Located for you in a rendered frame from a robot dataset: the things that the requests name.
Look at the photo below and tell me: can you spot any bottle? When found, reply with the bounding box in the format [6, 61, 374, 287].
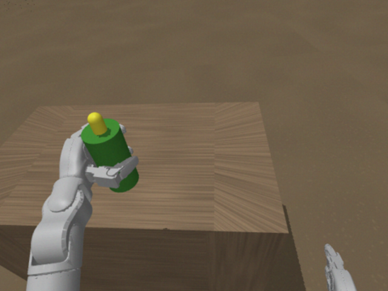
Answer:
[81, 112, 139, 193]

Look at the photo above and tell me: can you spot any right robot hand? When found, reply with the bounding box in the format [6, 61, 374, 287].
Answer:
[324, 244, 357, 291]

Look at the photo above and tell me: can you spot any left robot hand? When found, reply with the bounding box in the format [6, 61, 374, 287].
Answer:
[59, 123, 139, 189]

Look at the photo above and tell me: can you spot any left robot arm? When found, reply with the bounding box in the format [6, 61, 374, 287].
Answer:
[26, 177, 93, 291]

